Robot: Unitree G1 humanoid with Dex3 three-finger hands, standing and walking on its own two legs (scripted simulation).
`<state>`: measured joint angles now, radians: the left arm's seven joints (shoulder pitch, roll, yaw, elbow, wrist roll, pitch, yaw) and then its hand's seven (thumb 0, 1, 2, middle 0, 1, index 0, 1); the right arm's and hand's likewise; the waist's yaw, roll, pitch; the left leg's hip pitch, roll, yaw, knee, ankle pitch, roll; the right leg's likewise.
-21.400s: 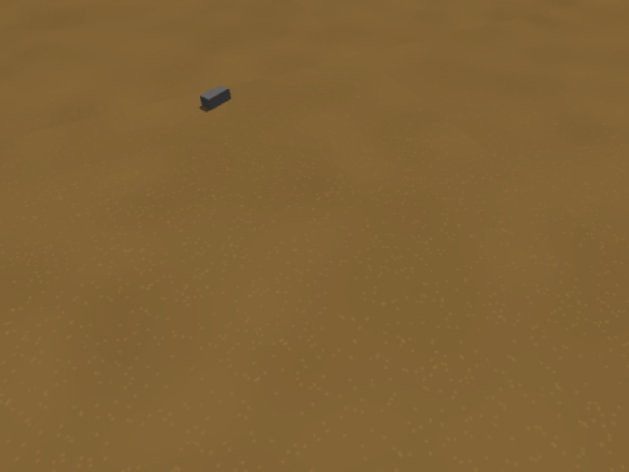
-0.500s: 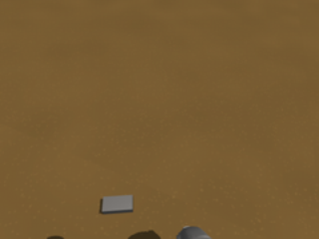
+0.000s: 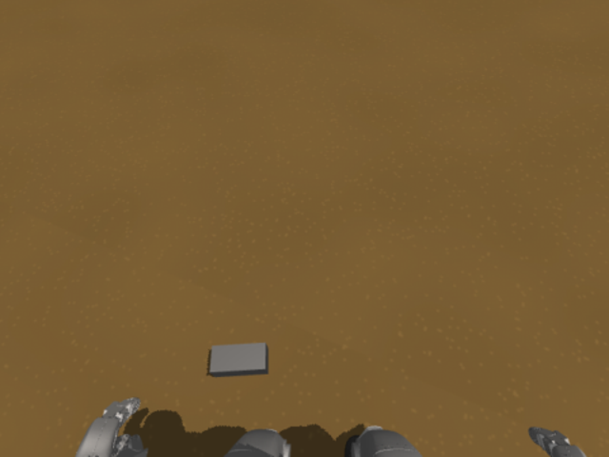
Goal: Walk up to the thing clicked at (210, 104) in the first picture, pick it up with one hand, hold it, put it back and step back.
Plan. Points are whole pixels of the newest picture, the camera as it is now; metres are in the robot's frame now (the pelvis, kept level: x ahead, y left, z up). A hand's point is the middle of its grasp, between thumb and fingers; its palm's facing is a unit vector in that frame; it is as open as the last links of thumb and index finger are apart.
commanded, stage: walk up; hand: left
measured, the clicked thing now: (240, 359) +0.41 +0.24 -0.73
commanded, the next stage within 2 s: stand in 1.02 s
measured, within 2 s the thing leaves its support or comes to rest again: neither
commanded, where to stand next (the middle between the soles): +0.03 +0.00 m, yaw +1 degrees
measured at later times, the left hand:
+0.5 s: hand out of the picture +0.01 +0.26 -0.14, palm faces +0.02 -0.93 -0.37, open 7.4 cm
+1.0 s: hand out of the picture +0.10 +0.26 -0.13, palm faces -0.04 -0.93 -0.36, open 7.4 cm
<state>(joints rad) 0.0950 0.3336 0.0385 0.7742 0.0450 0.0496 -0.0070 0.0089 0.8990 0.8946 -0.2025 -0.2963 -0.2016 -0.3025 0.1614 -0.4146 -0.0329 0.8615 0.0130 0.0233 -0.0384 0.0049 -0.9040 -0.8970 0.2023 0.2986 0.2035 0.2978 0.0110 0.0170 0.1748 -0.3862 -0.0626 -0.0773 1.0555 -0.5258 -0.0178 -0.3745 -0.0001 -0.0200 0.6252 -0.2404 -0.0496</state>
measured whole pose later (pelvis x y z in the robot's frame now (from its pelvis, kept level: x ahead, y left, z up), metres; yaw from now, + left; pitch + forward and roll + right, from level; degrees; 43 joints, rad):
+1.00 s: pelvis -0.01 +0.00 +0.02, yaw +0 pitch -3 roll +0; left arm 0.08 0.36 -0.01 1.08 0.01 -0.03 0.01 0.01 0.90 0.89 -0.20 -0.30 -0.20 -0.30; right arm 0.12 -0.36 -0.03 1.08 -0.01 0.01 0.02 0.01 -0.90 -0.90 0.20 0.30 0.20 0.30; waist -0.02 0.00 0.05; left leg -0.07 -0.01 0.01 0.38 -0.26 0.01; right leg -0.15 -0.03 0.04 0.40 -0.20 0.04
